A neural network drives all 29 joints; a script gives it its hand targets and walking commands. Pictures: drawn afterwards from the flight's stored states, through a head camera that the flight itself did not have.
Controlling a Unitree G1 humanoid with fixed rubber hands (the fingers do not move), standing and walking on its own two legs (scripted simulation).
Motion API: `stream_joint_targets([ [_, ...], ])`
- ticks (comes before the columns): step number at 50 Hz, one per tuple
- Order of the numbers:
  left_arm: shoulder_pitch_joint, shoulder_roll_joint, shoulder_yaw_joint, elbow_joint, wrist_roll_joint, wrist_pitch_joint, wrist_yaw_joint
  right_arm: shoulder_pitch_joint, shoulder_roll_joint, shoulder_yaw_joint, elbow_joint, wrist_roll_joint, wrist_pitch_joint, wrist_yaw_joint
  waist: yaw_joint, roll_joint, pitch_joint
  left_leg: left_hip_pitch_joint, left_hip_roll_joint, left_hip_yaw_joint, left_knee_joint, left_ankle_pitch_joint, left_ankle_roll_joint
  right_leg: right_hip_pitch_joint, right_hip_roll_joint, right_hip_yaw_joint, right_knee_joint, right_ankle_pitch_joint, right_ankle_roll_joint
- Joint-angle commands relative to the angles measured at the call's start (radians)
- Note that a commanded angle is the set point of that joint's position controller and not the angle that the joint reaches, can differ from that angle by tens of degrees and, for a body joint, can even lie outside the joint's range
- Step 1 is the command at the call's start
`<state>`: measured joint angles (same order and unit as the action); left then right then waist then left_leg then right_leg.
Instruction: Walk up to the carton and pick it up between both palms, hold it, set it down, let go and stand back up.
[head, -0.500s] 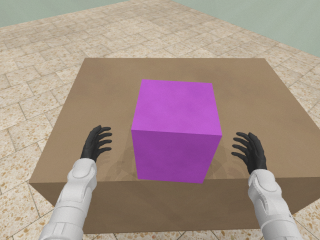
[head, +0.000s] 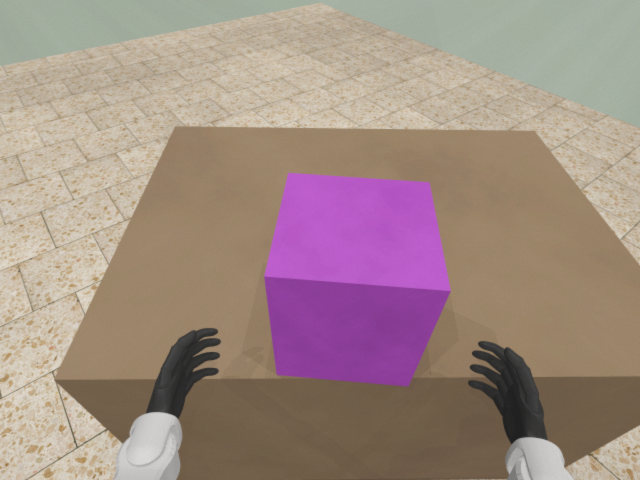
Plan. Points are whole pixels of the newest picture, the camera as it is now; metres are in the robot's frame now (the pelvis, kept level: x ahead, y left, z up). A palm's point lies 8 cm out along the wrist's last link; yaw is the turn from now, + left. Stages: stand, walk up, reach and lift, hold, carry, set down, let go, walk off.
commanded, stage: set down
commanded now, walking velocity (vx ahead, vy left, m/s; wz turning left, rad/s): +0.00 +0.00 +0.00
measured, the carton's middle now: (349, 282) +0.40 -0.02 +0.01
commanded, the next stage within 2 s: let go in 0.98 s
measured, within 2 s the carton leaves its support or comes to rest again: neither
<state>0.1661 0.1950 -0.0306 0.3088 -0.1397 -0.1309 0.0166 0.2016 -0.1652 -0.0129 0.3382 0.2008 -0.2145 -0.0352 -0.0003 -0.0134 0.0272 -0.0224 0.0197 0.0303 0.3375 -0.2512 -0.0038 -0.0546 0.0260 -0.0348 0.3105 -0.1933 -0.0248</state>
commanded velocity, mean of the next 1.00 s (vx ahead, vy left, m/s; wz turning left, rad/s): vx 0.00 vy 0.00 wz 0.00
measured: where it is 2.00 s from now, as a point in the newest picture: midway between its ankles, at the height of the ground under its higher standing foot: outside the picture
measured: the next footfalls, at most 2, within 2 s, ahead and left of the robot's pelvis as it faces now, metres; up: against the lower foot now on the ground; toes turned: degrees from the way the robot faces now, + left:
none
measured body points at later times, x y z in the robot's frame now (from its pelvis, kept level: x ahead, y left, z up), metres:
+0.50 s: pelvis -0.02 +0.01 +0.00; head -0.04 +0.01 +0.45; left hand +0.20 +0.21 -0.04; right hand +0.18 -0.22 -0.04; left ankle -0.04 +0.11 -0.75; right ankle -0.01 -0.10 -0.75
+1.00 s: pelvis +0.00 +0.00 +0.00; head -0.01 +0.00 +0.45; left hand +0.17 +0.23 -0.07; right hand +0.17 -0.22 -0.08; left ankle -0.04 +0.11 -0.75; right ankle -0.01 -0.10 -0.75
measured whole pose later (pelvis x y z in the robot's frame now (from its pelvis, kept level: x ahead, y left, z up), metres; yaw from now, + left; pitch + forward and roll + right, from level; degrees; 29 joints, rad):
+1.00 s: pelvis +0.00 +0.00 +0.00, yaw +0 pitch -6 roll +0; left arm 0.22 0.20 0.00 0.45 -0.01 0.08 0.00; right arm 0.23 -0.16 -0.01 0.61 0.03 -0.18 -0.02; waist 0.03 0.01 0.08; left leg 0.02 0.02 0.03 0.33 -0.25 -0.01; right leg -0.02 0.03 -0.03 0.32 -0.20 -0.03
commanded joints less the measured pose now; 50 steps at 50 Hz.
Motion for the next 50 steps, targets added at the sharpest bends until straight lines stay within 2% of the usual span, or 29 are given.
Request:
stream_joint_targets([
  [1, -0.124, 0.084, 0.004, -0.09, -0.009, -0.111, 0.015, -0.091, -0.086, -0.039, -0.068, -0.011, -0.062, 0.02, -0.001, 0.049, -0.078, -0.074, -0.016, -0.027, -0.012, 0.323, -0.037, 0.042, -0.029, 0.078, -0.012, 0.212, -0.02],
  [7, -0.089, 0.085, -0.008, 0.007, -0.017, -0.148, 0.012, -0.088, -0.105, -0.034, 0.016, -0.026, -0.098, 0.028, 0.001, 0.019, -0.086, -0.099, -0.013, -0.028, -0.014, 0.306, -0.035, 0.058, -0.027, 0.078, -0.003, 0.21, -0.023],
  [10, -0.113, 0.083, -0.009, 0.06, -0.014, -0.145, 0.015, -0.116, -0.114, -0.041, 0.056, -0.041, -0.104, 0.03, -0.002, 0.005, -0.076, -0.124, -0.014, -0.023, -0.021, 0.252, -0.032, 0.064, -0.029, 0.074, -0.002, 0.169, -0.022],
  [13, -0.133, 0.083, -0.014, 0.065, -0.021, -0.144, 0.022, -0.135, -0.097, -0.04, 0.069, -0.048, -0.109, 0.037, 0.004, 0.004, -0.072, -0.142, -0.005, -0.027, -0.028, 0.209, -0.024, 0.05, -0.031, 0.069, 0.002, 0.122, -0.029],
  [18, -0.18, 0.078, -0.013, 0.084, -0.004, -0.108, 0.039, -0.175, -0.103, -0.052, 0.106, -0.073, -0.086, 0.043, 0.003, 0.021, -0.054, -0.172, 0.0, -0.026, -0.05, 0.129, -0.022, 0.055, -0.031, 0.069, 0.003, 0.044, -0.029],
  [21, -0.165, 0.063, -0.012, 0.126, 0.015, -0.062, 0.041, -0.171, -0.103, -0.056, 0.156, -0.094, -0.055, 0.044, 0.007, 0.028, -0.022, -0.181, 0.003, -0.028, -0.063, 0.091, -0.018, 0.055, -0.031, 0.066, 0.0, 0.014, -0.033],
  [23, -0.178, 0.067, -0.002, 0.093, 0.025, -0.038, 0.04, -0.17, -0.091, -0.053, 0.137, -0.102, -0.042, 0.04, 0.008, 0.025, -0.029, -0.178, 0.005, -0.022, -0.066, 0.091, -0.014, 0.067, -0.033, 0.064, -0.002, 0.014, -0.034],
  [24, -0.186, 0.069, -0.001, 0.113, 0.034, -0.018, 0.039, -0.176, -0.091, -0.053, 0.16, -0.108, -0.03, 0.039, 0.006, 0.03, -0.016, -0.173, 0.002, -0.016, -0.068, 0.085, -0.014, 0.065, -0.035, 0.064, -0.006, 0.002, -0.031],
  [26, -0.195, 0.066, 0.008, 0.07, 0.044, 0.01, 0.041, -0.171, -0.092, -0.056, 0.156, -0.12, -0.014, 0.039, 0.011, 0.036, -0.027, -0.163, 0.003, -0.017, -0.073, 0.099, -0.018, 0.079, -0.034, 0.061, -0.006, 0.013, -0.031],
  [27, -0.173, 0.061, 0.003, 0.089, 0.056, 0.032, 0.04, -0.163, -0.095, -0.053, 0.169, -0.126, -0.007, 0.038, 0.005, 0.038, -0.015, -0.156, 0.006, -0.015, -0.076, 0.107, -0.017, 0.078, -0.032, 0.059, -0.007, 0.024, -0.031],
  [28, -0.167, 0.073, 0.014, 0.05, 0.053, 0.04, 0.038, -0.159, -0.09, -0.053, 0.13, -0.126, -0.006, 0.036, 0.01, 0.027, -0.041, -0.152, 0.003, -0.011, -0.071, 0.122, -0.016, 0.098, -0.032, 0.058, -0.006, 0.035, -0.028],
  [29, -0.147, 0.067, 0.013, 0.091, 0.066, 0.064, 0.036, -0.143, -0.093, -0.048, 0.171, -0.139, 0.002, 0.036, 0.016, 0.039, -0.021, -0.148, -0.001, -0.006, -0.075, 0.138, -0.018, 0.098, -0.031, 0.054, -0.009, 0.044, -0.028],
  [33, -0.118, 0.073, 0.031, 0.051, 0.08, 0.111, 0.021, -0.126, -0.085, -0.04, 0.14, -0.155, 0.011, 0.028, 0.017, 0.015, -0.033, -0.116, -0.006, 0.003, -0.062, 0.191, -0.015, 0.117, -0.031, 0.052, -0.014, 0.09, -0.019],
  [34, -0.1, 0.076, 0.037, 0.035, 0.081, 0.117, 0.018, -0.12, -0.083, -0.042, 0.121, -0.152, 0.008, 0.027, 0.024, -0.002, -0.031, -0.111, -0.009, 0.008, -0.059, 0.211, -0.016, 0.115, -0.03, 0.055, -0.017, 0.109, -0.014],
  [38, -0.079, 0.084, 0.043, 0.022, 0.098, 0.14, 0.007, -0.08, -0.08, -0.032, 0.14, -0.164, 0.008, 0.023, 0.028, 0.021, -0.025, -0.081, -0.011, 0.014, -0.055, 0.25, -0.022, 0.11, -0.03, 0.05, -0.023, 0.146, -0.015],
  [39, -0.057, 0.084, 0.047, 0.017, 0.104, 0.149, 0.002, -0.07, -0.073, -0.027, 0.141, -0.166, 0.009, 0.022, 0.027, 0.007, -0.014, -0.074, -0.01, 0.015, -0.053, 0.258, -0.019, 0.108, -0.03, 0.048, -0.026, 0.155, -0.009],
  [44, -0.026, 0.096, 0.057, 0.011, 0.117, 0.176, -0.015, -0.025, -0.074, -0.022, 0.141, -0.171, 0.009, 0.014, 0.025, 0.015, 0.004, -0.04, -0.016, 0.016, -0.04, 0.308, -0.03, 0.08, -0.024, 0.04, -0.032, 0.204, -0.004],
  [50, -0.008, 0.105, 0.062, 0.036, 0.136, 0.201, -0.025, -0.02, -0.076, -0.029, 0.188, -0.181, 0.008, 0.014, 0.03, 0.024, 0.013, -0.032, -0.019, 0.027, -0.03, 0.303, -0.031, 0.057, -0.025, 0.031, -0.029, 0.227, 0.007],
])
